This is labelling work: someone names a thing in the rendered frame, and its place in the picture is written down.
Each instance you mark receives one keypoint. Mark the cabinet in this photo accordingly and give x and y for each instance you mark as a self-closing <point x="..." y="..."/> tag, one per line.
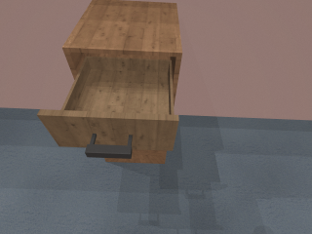
<point x="128" y="30"/>

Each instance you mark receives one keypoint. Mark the drawer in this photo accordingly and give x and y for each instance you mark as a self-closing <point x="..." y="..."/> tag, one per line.
<point x="115" y="98"/>

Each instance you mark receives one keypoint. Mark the handle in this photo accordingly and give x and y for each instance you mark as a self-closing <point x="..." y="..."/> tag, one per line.
<point x="109" y="151"/>

